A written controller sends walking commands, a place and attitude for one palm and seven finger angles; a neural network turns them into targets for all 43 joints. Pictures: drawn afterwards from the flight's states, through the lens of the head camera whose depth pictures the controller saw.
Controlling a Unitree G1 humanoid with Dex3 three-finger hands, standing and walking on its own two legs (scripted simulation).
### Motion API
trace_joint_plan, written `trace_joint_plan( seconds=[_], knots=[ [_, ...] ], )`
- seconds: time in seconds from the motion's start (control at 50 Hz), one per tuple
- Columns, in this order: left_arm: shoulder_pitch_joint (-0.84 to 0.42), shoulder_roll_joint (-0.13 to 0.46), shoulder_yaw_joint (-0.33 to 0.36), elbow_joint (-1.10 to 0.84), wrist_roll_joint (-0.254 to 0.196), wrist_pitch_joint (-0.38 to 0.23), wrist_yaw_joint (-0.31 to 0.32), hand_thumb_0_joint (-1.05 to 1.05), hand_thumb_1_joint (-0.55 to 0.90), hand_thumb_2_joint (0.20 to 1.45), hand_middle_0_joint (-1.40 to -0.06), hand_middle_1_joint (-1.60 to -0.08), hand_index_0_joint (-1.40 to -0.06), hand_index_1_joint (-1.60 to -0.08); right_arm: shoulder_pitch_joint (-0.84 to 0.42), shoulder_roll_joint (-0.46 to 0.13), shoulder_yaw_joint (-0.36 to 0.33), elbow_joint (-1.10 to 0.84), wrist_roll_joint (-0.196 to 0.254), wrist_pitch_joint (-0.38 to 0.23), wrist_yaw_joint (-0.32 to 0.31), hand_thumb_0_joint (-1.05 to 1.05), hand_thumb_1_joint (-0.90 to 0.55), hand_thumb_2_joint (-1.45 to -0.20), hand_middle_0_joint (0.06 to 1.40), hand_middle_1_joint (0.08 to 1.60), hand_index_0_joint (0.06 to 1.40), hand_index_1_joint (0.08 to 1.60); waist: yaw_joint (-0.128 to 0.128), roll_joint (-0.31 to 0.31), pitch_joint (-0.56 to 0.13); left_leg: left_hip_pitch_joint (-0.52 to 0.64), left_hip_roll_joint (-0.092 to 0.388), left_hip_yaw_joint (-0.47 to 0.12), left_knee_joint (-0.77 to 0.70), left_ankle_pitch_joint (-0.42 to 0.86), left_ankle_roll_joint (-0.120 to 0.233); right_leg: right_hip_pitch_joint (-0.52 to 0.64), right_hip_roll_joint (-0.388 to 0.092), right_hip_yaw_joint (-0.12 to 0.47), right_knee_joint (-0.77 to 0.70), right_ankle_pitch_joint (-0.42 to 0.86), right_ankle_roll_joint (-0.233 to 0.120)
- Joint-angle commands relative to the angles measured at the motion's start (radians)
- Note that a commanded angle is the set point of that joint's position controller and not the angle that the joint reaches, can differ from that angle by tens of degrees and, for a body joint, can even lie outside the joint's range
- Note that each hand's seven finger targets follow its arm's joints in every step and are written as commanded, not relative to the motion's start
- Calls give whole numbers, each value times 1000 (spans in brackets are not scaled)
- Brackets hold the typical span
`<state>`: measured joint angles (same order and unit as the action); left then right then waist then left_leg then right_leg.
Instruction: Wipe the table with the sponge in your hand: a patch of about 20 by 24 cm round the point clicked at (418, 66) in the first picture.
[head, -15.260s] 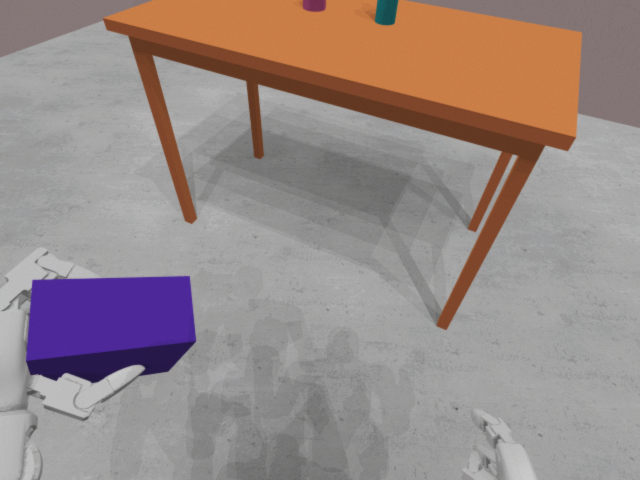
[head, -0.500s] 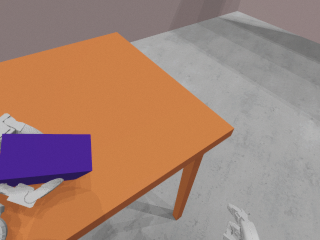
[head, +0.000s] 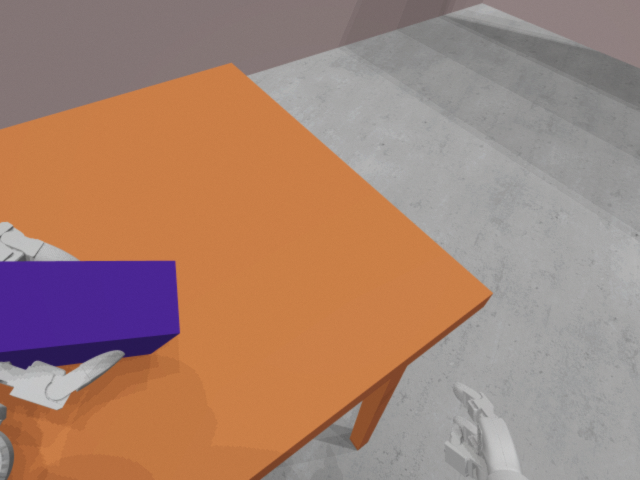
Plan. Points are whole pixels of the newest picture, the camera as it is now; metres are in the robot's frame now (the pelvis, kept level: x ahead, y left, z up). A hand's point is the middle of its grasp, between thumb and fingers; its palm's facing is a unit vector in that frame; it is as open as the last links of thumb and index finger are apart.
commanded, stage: come to a stop and stand still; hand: left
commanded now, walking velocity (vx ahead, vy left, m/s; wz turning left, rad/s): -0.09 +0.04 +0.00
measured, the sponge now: (115, 315) +0.23 +0.21 +0.15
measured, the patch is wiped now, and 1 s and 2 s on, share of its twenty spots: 0.00 0.00 0.00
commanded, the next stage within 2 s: look again from close up in 1.08 s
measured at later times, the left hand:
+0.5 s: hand (15, 358) +0.18 +0.26 +0.17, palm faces +0.37 -0.86 -0.35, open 10.5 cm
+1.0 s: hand out of the picture +0.15 +0.32 +0.17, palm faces +0.42 -0.85 -0.32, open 10.5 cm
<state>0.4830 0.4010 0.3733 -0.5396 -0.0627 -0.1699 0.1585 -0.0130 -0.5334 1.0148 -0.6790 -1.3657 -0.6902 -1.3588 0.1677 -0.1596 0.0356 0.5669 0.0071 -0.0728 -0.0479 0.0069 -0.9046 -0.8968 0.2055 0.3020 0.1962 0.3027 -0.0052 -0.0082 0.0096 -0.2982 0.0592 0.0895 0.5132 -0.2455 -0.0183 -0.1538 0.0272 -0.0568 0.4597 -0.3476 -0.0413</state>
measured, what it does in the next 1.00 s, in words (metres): shifts its weight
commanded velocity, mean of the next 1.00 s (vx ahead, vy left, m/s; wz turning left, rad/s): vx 0.00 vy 0.01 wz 0.00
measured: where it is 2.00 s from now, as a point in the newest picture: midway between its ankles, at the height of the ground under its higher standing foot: outside the picture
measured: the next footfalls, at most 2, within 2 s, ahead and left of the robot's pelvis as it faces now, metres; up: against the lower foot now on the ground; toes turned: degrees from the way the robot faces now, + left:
none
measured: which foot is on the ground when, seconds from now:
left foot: down 0.00-1.00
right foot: down 0.00-1.00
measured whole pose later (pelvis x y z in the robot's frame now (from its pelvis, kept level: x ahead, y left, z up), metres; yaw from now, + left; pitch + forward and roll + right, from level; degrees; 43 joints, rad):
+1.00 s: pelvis -0.06 +0.07 +0.00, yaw +1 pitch -1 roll -2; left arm 0.39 0.34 0.33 -0.45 -0.03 -0.21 0.11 -0.01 -0.53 1.02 -0.67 -1.37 -0.68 -1.36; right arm 0.22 -0.16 0.04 0.60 0.00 -0.14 -0.02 0.01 -0.90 -0.90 0.21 0.30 0.20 0.30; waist 0.04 -0.02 0.02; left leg -0.29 -0.01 0.08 0.44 -0.14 0.07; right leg -0.15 0.00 0.02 0.39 -0.23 0.02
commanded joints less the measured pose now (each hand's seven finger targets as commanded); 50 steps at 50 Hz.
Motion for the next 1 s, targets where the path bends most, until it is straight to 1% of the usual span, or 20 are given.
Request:
trace_joint_plan(
  seconds=[0.0, 0.04, 0.12, 0.22, 0.24, 0.26, 0.28, 0.3, 0.32, 0.34, 0.36, 0.4, 0.42, 0.46, 0.52, 0.56, 0.62, 0.68, 0.8, 0.98],
  knots=[
    [14, 129, 93, -173, -9, -21, 15, 0, 100, 1300, -1200, -1600, -1200, -1600, -45, -145, -58, -136, 2, -33, -25, 0, -900, -900, 200, 300, 200, 300, 8, 8, -262, 143, 44, -50, 47, 532, 16, 104, -144, 96, -17, 848, 22],
    [11, 118, 74, -168, -9, -12, 17, 0, 100, 1300, -1200, -1600, -1200, -1600, -56, -141, -51, -134, 2, -29, -35, 0, -900, -900, 200, 300, 200, 300, 7, 31, -246, 142, 39, -52, 28, 494, 24, 89, -152, 93, -27, 807, 31],
    [-13, 119, 68, -132, -7, 9, 17, 0, 100, 1300, -1200, -1600, -1200, -1600, -83, -140, -53, -135, 6, -13, -48, 0, -900, -900, 200, 300, 200, 300, 10, -32, -202, 150, 25, -49, 15, 425, 31, 43, -148, 105, -71, 759, 48],
    [-49, 122, 58, -120, -5, 16, 17, 0, 100, 1300, -1200, -1600, -1200, -1600, -87, -146, -60, -133, 7, 1, -55, 0, -900, -900, 200, 300, 200, 300, 10, -10, -154, 160, 22, -60, -13, 359, 35, -4, -137, 102, -119, 575, 50],
    [-1072, 834, 583, -240, 129, -84, -5, 0, 100, 1300, -1200, -1600, -1200, -1600, 46, -191, -122, -141, -25, -65, -46, 0, -900, -900, 200, 300, 200, 300, 44, -208, 225, -3, -12, 58, 91, 215, 21, -321, -141, 161, -271, 749, 152],
    [-552, 306, 227, 281, 69, -50, -52, 0, 100, 1300, -1200, -1600, -1200, -1600, -21, -104, -85, -66, -13, -61, -33, 0, -900, -900, 200, 300, 200, 300, 39, -180, -8, 58, -86, -35, 24, 217, 39, -128, -183, 205, -106, 834, 25],
    [-332, 165, 135, 335, 40, -56, -65, 0, 100, 1300, -1200, -1600, -1200, -1600, -21, -171, -113, -133, 14, -73, -20, 0, -900, -900, 200, 300, 200, 300, 65, -54, -36, 118, -30, 5, -30, 251, 36, -64, -172, 232, -82, 906, 80],
    [-268, 120, 63, 163, 18, -81, -70, 0, 100, 1300, -1200, -1600, -1200, -1600, -8, -179, -107, -136, 20, -75, -1, 0, -900, -900, 200, 300, 200, 300, 54, 54, -131, 143, -21, -23, -60, 307, 59, 41, -156, 164, -28, 807, 102],
    [-183, 25, -29, 115, 6, -82, -68, 0, 100, 1300, -1200, -1600, -1200, -1600, -39, -168, -110, -140, 32, -78, 15, 0, -900, -900, 200, 300, 200, 300, 48, 162, -204, 221, 17, -23, -45, 398, 77, 38, -139, 142, 14, 656, 103],
    [-190, 74, -6, -36, 13, -82, -60, 0, 100, 1300, -1200, -1600, -1200, -1600, -46, -189, -118, -172, 26, -79, 33, 0, -900, -900, 200, 300, 200, 300, 56, 129, -219, 221, 38, -50, -26, 426, 88, 15, -126, 148, 8, 566, 115],
    [-149, 94, 10, -85, 13, -79, -53, 0, 100, 1300, -1200, -1600, -1200, -1600, -51, -182, -117, -181, 25, -80, 41, 0, -900, -900, 200, 300, 200, 300, 58, 33, -211, 185, 42, -63, -16, 404, 85, 24, -122, 136, -17, 505, 115],
    [-89, 143, 61, -162, 14, -80, -37, 0, 100, 1300, -1200, -1600, -1200, -1600, -63, -178, -112, -195, 17, -88, 42, 0, -900, -900, 200, 300, 200, 300, 55, -49, -186, 130, 17, -68, -15, 258, 67, 14, -131, 163, -82, 400, 91],
    [-43, 176, 102, -151, 10, -81, -23, 0, 100, 1300, -1200, -1600, -1200, -1600, -71, -173, -105, -180, 19, -87, 38, 0, -900, -900, 200, 300, 200, 300, 54, -55, -176, 140, 16, -70, -27, 193, 62, -20, -130, 163, -92, 314, 72],
    [-54, 159, 109, -133, 2, -84, -19, 0, 100, 1300, -1200, -1600, -1200, -1600, -63, -174, -103, -187, 8, -86, 20, 0, -900, -900, 200, 300, 200, 300, 33, -48, -125, 117, 9, -93, -48, 85, 52, -78, -133, 168, -136, 127, 30],
    [-76, 179, 140, -78, 5, -88, -22, 0, 100, 1300, -1200, -1600, -1200, -1600, -65, -176, -94, -171, 6, -84, -2, 0, -900, -900, 200, 300, 200, 300, 20, 13, -24, 128, 30, -120, -118, -60, 51, -197, -95, 149, -179, -81, 14],
    [-131, 153, 119, -62, 10, -93, -23, 0, 100, 1300, -1200, -1600, -1200, -1600, -50, -177, -88, -171, 4, -80, -8, 0, -900, -900, 200, 300, 200, 300, 13, 75, -8, 46, 58, -175, -215, -186, 64, -127, -60, 104, -123, -75, 21],
    [-156, 154, 118, -41, 27, -98, -25, 0, 100, 1300, -1200, -1600, -1200, -1600, -59, -170, -80, -161, 9, -96, -7, 0, -900, -900, 200, 300, 200, 300, 27, 156, -17, -27, 100, -199, -308, -325, 79, -38, -31, 63, -17, -23, 29],
    [-159, 123, 81, -63, 36, -95, -33, 0, 100, 1300, -1200, -1600, -1200, -1600, -36, -170, -83, -158, 6, -103, 4, 0, -900, -900, 200, 300, 200, 300, 26, 125, -45, -59, 97, -194, -300, -337, 83, 23, -33, 58, -18, 7, 25],
    [-152, 105, 53, -105, 49, -88, -36, 0, 100, 1300, -1200, -1600, -1200, -1600, -35, -165, -75, -138, 0, -122, 20, 0, -900, -900, 200, 300, 200, 300, 22, 79, -47, -4, 70, -189, -283, -308, 59, -9, -23, 69, -91, 15, 21],
    [-208, 98, 48, -83, 50, -84, -32, 0, 100, 1300, -1200, -1600, -1200, -1600, -41, -160, -68, -121, -3, -120, 12, 0, -900, -900, 200, 300, 200, 300, 21, 90, -62, 80, 59, -188, -268, -220, 50, -38, -25, 90, -123, 63, 24]
  ],
)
